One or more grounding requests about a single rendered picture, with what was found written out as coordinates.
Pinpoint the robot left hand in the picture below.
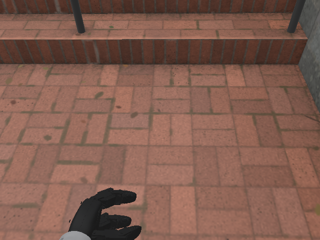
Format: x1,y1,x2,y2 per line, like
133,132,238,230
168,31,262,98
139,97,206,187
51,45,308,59
68,187,142,240

